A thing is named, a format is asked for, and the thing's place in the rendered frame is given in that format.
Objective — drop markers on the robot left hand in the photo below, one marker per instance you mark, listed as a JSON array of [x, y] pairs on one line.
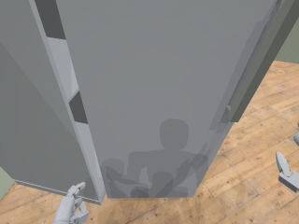
[[69, 204]]

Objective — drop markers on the robot right hand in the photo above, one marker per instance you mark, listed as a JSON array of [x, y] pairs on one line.
[[289, 178]]

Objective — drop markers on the fridge door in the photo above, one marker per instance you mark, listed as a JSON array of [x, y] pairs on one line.
[[155, 77]]

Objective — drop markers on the handle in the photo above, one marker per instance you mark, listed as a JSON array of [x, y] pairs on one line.
[[279, 31]]

